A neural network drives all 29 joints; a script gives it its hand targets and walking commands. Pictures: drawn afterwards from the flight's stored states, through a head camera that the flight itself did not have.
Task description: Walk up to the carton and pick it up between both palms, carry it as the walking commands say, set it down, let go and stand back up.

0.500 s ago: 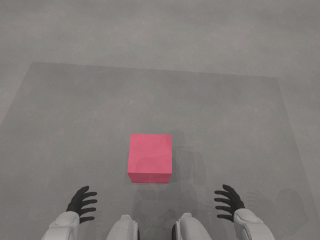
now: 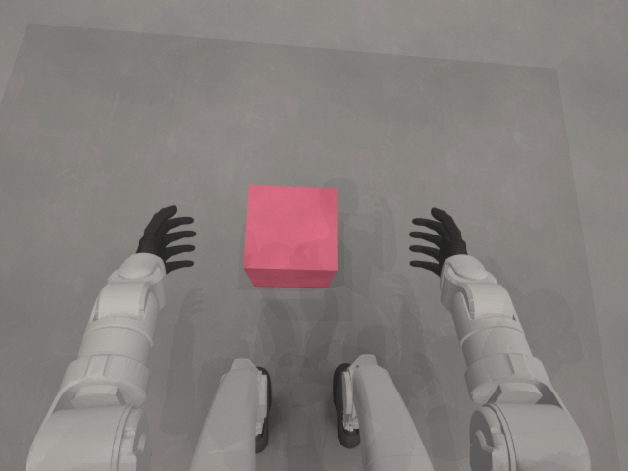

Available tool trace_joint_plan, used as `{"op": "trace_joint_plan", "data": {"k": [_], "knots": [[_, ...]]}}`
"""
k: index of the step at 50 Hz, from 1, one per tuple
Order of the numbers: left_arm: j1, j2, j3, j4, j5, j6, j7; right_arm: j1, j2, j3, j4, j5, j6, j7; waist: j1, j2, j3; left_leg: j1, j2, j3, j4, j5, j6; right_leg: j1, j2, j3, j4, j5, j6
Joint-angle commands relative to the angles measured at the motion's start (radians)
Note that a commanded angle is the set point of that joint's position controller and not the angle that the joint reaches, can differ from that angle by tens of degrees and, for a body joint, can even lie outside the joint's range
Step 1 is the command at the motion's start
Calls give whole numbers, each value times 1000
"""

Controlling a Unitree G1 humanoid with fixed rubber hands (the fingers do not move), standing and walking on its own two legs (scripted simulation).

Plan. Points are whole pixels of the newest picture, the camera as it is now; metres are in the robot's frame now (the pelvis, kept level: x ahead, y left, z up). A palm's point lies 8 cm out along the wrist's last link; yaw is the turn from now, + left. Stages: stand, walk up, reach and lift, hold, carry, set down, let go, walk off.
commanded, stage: reach and lift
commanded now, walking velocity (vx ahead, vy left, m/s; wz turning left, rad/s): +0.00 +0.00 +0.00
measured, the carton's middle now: (292, 242) +0.53 +0.02 -0.56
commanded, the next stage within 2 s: none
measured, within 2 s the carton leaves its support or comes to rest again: neither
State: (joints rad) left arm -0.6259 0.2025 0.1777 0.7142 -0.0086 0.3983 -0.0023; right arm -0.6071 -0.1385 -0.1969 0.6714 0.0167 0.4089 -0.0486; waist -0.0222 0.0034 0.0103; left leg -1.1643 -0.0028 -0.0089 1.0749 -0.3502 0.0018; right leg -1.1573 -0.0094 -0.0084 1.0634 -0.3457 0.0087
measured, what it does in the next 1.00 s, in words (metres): lowers itself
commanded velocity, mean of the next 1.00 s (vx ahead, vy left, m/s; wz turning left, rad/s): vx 0.00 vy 0.00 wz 0.00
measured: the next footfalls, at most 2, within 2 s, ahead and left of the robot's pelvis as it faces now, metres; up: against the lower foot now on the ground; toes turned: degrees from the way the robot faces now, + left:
none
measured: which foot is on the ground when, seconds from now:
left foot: down 0.00-1.00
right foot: down 0.00-1.00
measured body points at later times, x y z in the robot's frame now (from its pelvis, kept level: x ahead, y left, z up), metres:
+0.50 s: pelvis +0.01 +0.00 -0.02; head +0.31 +0.01 +0.31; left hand +0.53 +0.20 -0.13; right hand +0.51 -0.20 -0.13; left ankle +0.08 +0.12 -0.65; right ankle +0.08 -0.13 -0.65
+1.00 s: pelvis +0.00 +0.00 -0.12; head +0.33 +0.01 +0.19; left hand +0.53 +0.20 -0.25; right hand +0.51 -0.19 -0.25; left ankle +0.08 +0.12 -0.65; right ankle +0.08 -0.13 -0.65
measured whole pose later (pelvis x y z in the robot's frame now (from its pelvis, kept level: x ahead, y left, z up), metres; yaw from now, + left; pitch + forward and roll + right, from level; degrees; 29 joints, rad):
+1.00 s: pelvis +0.00 +0.00 -0.12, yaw -1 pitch +50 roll -1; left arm -1.17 0.31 0.29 0.95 0.00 0.11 0.00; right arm -1.11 -0.18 -0.34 0.83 -0.01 0.12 -0.10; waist -0.02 0.00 -0.07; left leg -1.91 -0.03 -0.03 1.49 -0.45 -0.01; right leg -1.91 0.02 0.02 1.48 -0.45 0.03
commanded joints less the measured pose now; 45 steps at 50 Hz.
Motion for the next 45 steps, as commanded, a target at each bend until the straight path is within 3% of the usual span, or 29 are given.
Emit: {"op": "trace_joint_plan", "data": {"k": [1, 10, 17, 29, 33, 39, 45], "knots": [[-245, 108, 31, -45, 4, -63, 8, -224, -88, -35, -47, -5, -66, -11, -5, 21, -654, 283, -45, 24, -123, 87, -25, 266, 52, -28, -111, 77, 19], [-451, 148, 62, 73, 2, -208, 16, -411, -115, -76, 40, 2, -217, -33, 6, 23, -869, 236, -59, 24, -91, 242, -35, 208, 71, -26, -78, 236, 30], [-619, 177, 99, 129, 7, -280, -2, -554, -141, -115, 82, -9, -284, -26, 3, 32, -964, 222, -61, 10, -73, 326, -36, 142, 78, -20, -60, 305, 29], [-649, 173, 165, 84, 69, -315, -32, -579, -121, -168, 25, -66, -319, -9, 12, 27, -1130, 239, -59, 4, -24, 559, -32, 131, 79, -15, -25, 503, 41], [-643, 157, 180, 87, 81, -322, -40, -570, -106, -183, 32, -80, -328, -3, 12, 23, -1083, 161, -56, 2, 1, 541, -31, 61, 76, -14, -1, 483, 45], [-669, 160, 184, 145, 87, -329, -41, -601, -90, -202, 83, -91, -333, -7, 8, 30, -956, -48, -63, 10, 104, 375, -31, -108, 85, -21, 106, 337, 49], [-739, 203, 141, 150, 41, -318, -12, -683, -119, -169, 72, -54, -319, -34, 7, 27, -1050, -149, -75, 35, 266, 269, -41, -173, 91, -40, 280, 252, 55]]}}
